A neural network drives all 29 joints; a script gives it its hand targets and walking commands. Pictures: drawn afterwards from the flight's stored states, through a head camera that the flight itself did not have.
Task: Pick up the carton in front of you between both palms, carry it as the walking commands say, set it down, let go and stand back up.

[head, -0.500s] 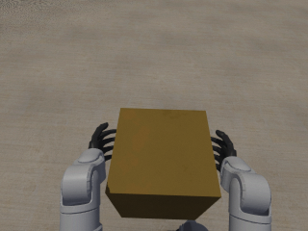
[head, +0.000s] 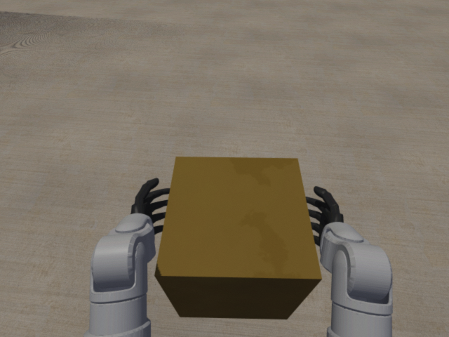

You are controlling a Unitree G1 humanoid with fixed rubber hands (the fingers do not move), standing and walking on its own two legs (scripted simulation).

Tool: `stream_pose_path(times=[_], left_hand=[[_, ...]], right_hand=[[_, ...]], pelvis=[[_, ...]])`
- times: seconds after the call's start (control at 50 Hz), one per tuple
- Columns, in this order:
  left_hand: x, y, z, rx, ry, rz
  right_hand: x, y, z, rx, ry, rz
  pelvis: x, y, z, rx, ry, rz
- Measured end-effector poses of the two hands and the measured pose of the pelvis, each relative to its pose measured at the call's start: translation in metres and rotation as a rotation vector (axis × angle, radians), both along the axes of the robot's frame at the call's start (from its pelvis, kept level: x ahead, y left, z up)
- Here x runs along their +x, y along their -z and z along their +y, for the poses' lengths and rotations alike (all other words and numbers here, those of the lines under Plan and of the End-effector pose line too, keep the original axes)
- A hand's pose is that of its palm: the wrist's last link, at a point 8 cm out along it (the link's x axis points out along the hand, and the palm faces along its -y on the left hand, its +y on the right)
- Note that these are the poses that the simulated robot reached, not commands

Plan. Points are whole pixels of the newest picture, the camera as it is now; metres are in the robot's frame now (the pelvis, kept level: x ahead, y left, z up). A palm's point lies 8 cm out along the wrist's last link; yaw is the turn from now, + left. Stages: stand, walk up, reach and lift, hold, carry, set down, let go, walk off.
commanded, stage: carry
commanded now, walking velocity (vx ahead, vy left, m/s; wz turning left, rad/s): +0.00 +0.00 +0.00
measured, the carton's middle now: (234, 243) +0.28 +0.00 +0.01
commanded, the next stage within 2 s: hold in 1.82 s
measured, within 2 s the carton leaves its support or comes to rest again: neither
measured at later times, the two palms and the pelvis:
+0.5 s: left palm (138, 213) +0.29 +0.17 +0.09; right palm (316, 223) +0.29 -0.13 +0.08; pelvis +0.03 +0.02 +0.00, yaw +0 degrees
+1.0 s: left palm (133, 247) +0.24 +0.17 +0.06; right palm (318, 257) +0.24 -0.13 +0.06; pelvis -0.02 +0.02 +0.00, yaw +0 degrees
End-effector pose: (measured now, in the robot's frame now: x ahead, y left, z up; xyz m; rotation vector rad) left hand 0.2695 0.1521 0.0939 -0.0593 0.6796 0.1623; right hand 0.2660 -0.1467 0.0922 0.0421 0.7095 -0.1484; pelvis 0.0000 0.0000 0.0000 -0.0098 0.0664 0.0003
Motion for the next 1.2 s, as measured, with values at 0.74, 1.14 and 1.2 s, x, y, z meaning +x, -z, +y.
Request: stream_pose_path(times=[0.74, 1.14, 1.2], left_hand=[[-0.005, 0.016, 0.017, 0.016, 0.008, 0.048], [-0.034, 0.041, 0.015, 0.068, 0.04, 0.04], [-0.035, 0.048, 0.015, 0.076, 0.047, 0.039]], right_hand=[[-0.006, 0.018, 0.017, -0.007, -0.01, 0.047], [-0.034, 0.043, 0.016, -0.057, -0.046, 0.039], [-0.035, 0.05, 0.016, -0.065, -0.054, 0.038]], pelvis=[[0.007, 0.005, 0.017, 0.0, -0.003, -0.025], [-0.027, 0.001, 0.015, 0.006, -0.002, -0.043], [-0.031, 0.001, 0.015, 0.007, -0.001, -0.044]])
